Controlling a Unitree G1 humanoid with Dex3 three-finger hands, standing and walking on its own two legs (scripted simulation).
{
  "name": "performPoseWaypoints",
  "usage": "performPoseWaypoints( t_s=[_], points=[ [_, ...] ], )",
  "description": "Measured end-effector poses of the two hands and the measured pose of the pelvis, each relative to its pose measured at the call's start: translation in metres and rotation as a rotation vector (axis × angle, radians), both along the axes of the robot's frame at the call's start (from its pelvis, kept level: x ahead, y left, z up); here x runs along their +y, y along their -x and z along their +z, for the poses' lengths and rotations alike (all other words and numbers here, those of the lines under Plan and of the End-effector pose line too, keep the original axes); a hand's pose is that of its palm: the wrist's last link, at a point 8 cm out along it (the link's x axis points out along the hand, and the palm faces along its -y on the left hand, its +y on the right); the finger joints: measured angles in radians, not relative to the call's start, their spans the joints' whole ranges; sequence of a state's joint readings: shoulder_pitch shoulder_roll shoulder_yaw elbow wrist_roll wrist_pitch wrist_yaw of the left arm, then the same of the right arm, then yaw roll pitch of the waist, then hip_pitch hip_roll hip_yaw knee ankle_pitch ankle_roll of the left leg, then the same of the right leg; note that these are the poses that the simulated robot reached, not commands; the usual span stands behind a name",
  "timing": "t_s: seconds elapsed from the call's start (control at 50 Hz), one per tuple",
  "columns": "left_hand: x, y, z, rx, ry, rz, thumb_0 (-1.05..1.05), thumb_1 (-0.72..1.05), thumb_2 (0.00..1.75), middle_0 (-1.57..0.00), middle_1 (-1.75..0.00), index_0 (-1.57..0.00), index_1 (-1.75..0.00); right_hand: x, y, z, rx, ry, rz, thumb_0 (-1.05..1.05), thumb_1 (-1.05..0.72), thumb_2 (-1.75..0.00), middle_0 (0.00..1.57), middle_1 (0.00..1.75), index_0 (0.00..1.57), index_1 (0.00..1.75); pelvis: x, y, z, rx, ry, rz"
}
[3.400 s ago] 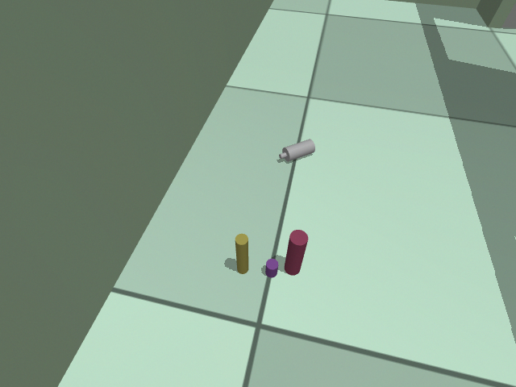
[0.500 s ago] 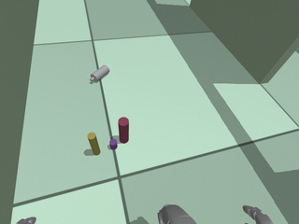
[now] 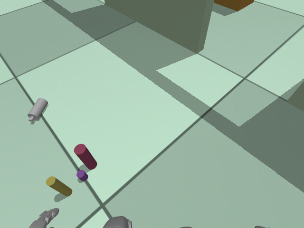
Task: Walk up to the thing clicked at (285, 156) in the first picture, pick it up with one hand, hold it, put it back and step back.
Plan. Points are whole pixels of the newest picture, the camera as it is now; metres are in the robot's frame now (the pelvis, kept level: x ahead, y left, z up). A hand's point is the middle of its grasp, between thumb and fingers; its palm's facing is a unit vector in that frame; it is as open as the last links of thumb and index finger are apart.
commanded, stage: walk up
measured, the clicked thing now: (37, 110) +1.10 +0.94 -0.73
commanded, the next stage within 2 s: none
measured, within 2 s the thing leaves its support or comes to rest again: neither
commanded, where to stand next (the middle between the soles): +0.06 +0.02 m, yaw -28 degrees
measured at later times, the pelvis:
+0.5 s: pelvis +0.02 +0.03 -0.01, yaw -15 degrees
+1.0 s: pelvis +0.00 +0.02 -0.03, yaw -24 degrees
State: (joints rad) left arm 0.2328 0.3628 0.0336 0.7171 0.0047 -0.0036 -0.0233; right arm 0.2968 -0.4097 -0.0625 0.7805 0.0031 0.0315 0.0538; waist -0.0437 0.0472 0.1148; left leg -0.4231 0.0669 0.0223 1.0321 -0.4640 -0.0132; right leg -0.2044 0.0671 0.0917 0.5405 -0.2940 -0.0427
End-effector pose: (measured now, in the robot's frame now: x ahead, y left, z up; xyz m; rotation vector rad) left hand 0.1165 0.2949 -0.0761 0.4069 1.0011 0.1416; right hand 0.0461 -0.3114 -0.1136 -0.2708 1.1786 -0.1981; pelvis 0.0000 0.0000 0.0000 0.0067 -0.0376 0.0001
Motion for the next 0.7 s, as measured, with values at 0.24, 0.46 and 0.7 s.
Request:
performPoseWaypoints(
  t_s=[0.24,0.46,0.7],
  points=[
    [0.026,-0.033,-0.044,0.074,0.015,-0.063,0.01,0.90,0.90,-0.21,-0.30,-0.21,-0.30,0.017,-0.050,0.010,-0.116,0.121,-0.039,0.01,-0.91,-0.90,0.20,0.30,0.21,0.30,0.028,-0.031,-0.021,0.012,0.022,-0.112],
    [0.032,-0.052,-0.048,0.168,0.015,-0.156,0.01,0.90,0.90,-0.21,-0.30,-0.21,-0.30,0.028,-0.019,0.035,-0.130,0.142,-0.123,0.01,-0.90,-0.90,0.20,0.30,0.21,0.30,0.036,-0.026,-0.007,0.002,0.033,-0.241],
    [0.010,-0.052,-0.030,0.139,-0.124,-0.240,0.00,0.90,0.90,-0.21,-0.30,-0.21,-0.30,-0.015,0.054,-0.015,-0.073,0.091,-0.279,0.01,-0.90,-0.90,0.20,0.30,0.21,0.30,0.009,-0.009,-0.029,-0.008,0.034,-0.338]
  ],
)
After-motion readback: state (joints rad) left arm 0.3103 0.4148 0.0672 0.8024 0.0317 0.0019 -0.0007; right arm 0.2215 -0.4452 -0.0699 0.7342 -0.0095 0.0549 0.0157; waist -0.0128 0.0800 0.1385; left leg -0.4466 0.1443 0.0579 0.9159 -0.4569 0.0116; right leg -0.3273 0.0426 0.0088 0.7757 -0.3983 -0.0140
